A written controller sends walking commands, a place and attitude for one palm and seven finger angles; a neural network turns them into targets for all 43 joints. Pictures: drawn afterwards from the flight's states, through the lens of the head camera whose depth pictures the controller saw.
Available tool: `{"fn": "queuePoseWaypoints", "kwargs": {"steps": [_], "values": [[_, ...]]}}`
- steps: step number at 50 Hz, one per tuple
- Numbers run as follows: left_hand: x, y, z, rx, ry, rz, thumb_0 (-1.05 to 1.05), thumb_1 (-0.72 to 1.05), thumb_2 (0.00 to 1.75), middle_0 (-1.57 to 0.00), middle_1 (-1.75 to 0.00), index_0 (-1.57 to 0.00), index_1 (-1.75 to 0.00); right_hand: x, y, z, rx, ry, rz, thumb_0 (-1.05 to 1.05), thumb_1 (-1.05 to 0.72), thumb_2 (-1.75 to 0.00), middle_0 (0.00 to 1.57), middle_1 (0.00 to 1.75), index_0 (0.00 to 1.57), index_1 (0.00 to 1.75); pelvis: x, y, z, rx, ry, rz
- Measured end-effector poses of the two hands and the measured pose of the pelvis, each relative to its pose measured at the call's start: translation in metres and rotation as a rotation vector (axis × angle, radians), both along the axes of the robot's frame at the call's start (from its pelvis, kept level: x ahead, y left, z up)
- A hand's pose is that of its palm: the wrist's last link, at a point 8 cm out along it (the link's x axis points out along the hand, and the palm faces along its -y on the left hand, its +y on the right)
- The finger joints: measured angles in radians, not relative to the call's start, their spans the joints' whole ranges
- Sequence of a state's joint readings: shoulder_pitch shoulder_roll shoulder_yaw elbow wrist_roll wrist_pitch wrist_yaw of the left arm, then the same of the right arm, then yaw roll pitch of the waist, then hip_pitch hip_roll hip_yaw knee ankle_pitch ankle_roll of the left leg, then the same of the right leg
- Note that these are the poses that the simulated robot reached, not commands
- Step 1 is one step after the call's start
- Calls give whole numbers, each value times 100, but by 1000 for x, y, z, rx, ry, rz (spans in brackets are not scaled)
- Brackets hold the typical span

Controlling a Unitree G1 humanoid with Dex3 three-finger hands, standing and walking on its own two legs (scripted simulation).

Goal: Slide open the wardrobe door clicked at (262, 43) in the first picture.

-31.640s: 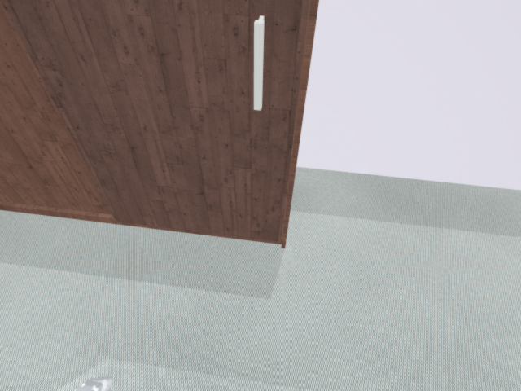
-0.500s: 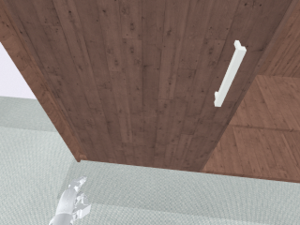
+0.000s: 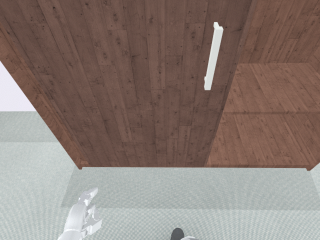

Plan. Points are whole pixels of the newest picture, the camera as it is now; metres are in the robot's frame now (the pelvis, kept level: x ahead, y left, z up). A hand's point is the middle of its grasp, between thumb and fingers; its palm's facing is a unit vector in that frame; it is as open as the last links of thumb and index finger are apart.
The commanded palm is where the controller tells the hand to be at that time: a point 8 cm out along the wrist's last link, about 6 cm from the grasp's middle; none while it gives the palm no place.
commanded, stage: step back with the hand held close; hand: right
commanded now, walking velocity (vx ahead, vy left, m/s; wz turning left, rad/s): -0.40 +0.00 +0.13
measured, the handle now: (211, 58) +0.66 -0.15 +0.12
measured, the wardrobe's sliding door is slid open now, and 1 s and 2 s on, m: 0.69 0.69 0.69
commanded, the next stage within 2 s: stop stepping back and stand still in 0.10 s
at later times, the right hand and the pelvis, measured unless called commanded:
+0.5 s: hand out of the picture +0.07 -0.27 +0.19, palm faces +0.31 +0.83 -0.46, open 7.4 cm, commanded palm +0.02 -0.33 +0.19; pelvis -0.14 -0.04 +0.01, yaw +5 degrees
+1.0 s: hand out of the picture -0.03 -0.27 +0.20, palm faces +0.38 +0.82 -0.43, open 7.4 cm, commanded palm -0.08 -0.32 +0.19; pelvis -0.24 -0.03 +0.01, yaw +4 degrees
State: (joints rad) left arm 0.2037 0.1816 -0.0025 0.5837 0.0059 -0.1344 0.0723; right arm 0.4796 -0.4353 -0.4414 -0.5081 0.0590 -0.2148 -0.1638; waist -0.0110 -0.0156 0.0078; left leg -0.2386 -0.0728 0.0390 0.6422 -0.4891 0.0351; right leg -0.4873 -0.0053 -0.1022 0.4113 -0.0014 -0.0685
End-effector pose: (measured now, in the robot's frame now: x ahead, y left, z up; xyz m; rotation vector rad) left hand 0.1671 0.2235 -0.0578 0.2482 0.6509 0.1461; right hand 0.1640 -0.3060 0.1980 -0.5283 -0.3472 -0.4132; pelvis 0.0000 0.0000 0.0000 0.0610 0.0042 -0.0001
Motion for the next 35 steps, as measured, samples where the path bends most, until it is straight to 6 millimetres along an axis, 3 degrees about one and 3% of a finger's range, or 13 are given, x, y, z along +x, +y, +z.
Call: {"fn": "queuePoseWaypoints", "kwargs": {"steps": [6, 9, 13, 19, 23, 27, 31, 35], "values": [[-24, -11, 3, -2, 45, -28, 1, 90, 90, -20, -30, -20, -30, -35, 4, 1, 33, 23, 36, 1, -89, -90, 21, 31, 21, 30, -30, -10, 9, -46, -4, 63], [-40, -18, 11, 22, 52, -14, 1, 90, 90, -20, -30, -21, -30, -38, -2, 1, 58, 1, 61, 1, -89, -90, 21, 31, 21, 30, -42, -18, 12, -68, -1, 66], [-60, -23, 6, 39, 11, 32, 1, 90, 90, -20, -30, -21, -30, -37, -15, -5, 33, -10, 104, 1, -89, -90, 21, 31, 21, 30, -71, -35, 0, -51, -1, 47], [-122, -34, 13, -24, -27, 86, 1, 90, 90, -20, -30, -21, -30, -77, -17, -14, 7, 139, 139, 1, -89, -90, 21, 30, 21, 30, -109, -40, 6, -47, -23, 100], [-165, -30, 4, -30, 23, 93, 1, 90, 90, -21, -30, -21, -30, -112, -5, -1, -11, 105, 153, 2, -89, -90, 21, 31, 21, 30, -131, -38, 7, -43, -29, 93], [-203, -21, -5, -9, 107, 113, 1, 90, 90, -21, -30, -21, -30, -140, -7, 15, -23, 45, 128, 1, -89, -90, 21, 31, 22, 30, -152, -39, 11, -55, -44, 94], [-233, -12, -8, 16, 123, 160, 1, 90, 90, -21, -30, -21, -30, -156, -20, 21, -10, -31, 84, 1, -88, -90, 21, 31, 22, 30, -166, -45, 10, -72, -57, 109], [-254, -9, -16, 34, 85, 210, 1, 90, 90, -20, -30, -20, -30, -160, -34, 5, 43, -40, 55, 1, -89, -90, 21, 31, 21, 30, -181, -55, 0, -48, -68, 96]]}}
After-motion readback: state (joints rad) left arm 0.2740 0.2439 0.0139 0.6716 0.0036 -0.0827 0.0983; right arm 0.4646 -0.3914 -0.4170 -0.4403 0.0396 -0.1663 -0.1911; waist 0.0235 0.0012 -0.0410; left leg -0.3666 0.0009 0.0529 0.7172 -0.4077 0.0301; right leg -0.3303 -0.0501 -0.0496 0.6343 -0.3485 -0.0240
